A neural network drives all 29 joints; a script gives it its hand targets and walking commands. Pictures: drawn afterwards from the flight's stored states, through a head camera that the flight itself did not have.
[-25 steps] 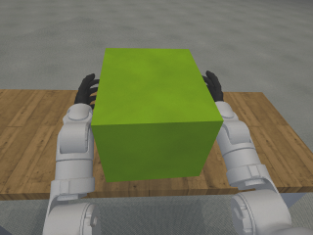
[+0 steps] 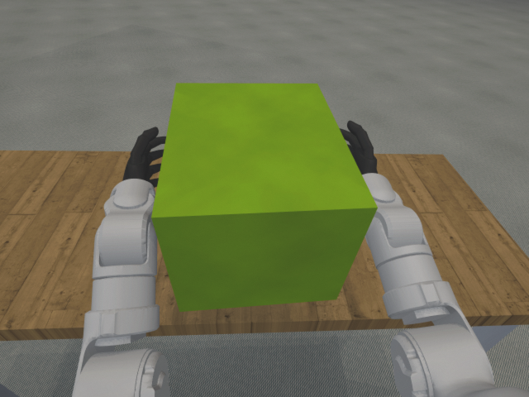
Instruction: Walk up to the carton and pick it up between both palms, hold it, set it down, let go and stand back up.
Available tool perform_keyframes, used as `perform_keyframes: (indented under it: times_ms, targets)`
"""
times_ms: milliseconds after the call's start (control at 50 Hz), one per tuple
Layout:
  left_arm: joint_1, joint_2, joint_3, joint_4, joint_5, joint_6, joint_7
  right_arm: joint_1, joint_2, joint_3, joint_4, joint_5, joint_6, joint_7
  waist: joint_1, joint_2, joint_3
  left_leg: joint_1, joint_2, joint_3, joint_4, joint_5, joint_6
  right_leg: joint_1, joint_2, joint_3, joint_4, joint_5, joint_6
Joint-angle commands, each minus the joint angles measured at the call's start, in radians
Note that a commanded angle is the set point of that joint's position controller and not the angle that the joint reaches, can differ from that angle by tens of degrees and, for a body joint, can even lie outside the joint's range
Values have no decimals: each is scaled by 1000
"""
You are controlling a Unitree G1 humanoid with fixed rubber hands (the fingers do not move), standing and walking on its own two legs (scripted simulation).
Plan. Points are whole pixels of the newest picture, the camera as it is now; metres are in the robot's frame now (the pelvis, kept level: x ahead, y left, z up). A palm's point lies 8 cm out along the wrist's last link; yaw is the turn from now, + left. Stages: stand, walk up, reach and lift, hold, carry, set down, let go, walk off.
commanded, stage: hold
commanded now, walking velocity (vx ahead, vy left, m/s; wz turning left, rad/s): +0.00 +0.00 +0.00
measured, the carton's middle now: (254, 188) +0.36 +0.01 +0.17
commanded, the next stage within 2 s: none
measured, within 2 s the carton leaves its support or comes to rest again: neither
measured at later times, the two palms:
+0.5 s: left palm (139, 183) +0.35 +0.17 +0.19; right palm (362, 174) +0.36 -0.15 +0.19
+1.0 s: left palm (139, 180) +0.35 +0.17 +0.19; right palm (360, 173) +0.36 -0.15 +0.19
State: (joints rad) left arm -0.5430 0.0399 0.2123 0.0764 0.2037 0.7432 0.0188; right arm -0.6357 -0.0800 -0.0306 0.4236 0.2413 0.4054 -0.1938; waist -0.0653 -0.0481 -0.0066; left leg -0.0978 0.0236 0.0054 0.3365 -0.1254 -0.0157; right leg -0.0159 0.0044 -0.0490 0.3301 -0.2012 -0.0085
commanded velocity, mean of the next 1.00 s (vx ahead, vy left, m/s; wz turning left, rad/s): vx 0.00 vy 0.00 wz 0.00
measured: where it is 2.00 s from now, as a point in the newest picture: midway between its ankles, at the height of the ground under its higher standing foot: outside the picture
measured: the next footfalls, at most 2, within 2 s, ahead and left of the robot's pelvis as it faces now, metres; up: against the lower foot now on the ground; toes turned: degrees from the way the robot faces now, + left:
none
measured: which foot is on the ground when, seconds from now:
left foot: down 0.00-1.00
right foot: down 0.00-1.00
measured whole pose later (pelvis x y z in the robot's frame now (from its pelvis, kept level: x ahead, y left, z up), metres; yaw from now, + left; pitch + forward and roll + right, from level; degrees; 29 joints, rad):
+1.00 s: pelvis +0.00 +0.00 +0.00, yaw +0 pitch -6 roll +0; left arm -0.57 0.05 0.21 0.12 0.21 0.74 0.02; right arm -0.66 -0.08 -0.04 0.46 0.23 0.40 -0.19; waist -0.06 -0.05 -0.01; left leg -0.10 0.02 0.00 0.33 -0.12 -0.01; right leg -0.02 0.00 -0.05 0.33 -0.20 -0.01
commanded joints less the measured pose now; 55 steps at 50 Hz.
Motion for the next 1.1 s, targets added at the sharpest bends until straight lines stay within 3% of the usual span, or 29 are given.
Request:
perform_keyframes:
  times_ms: [0, 720, 960, 1080]
  targets:
    - [-819, -611, -525, -219, -157, -82, -142, -889, 621, 478, -348, 101, -55, 90, -4, 69, -488, 274, -54, -10, 9, 233, -6, -58, 33, 6, -59, 233, 68]
    - [-860, -610, -502, -153, -144, -88, -144, -921, 624, 438, -274, 79, -55, 98, -3, 72, -451, 250, -51, -5, -15, 145, 4, -88, 26, 5, -74, 125, 63]
    - [-843, -608, -506, -168, -149, -88, -146, -905, 628, 452, -293, 86, -56, 95, -4, 58, -455, 252, -53, -6, -11, 176, 3, -62, 28, 8, -69, 176, 67]
    - [-811, -603, -517, -206, -151, -89, -140, -879, 618, 478, -323, 105, -55, 90, 1, 71, -472, 273, -53, -10, 11, 253, -8, -54, 35, 4, -57, 240, 69]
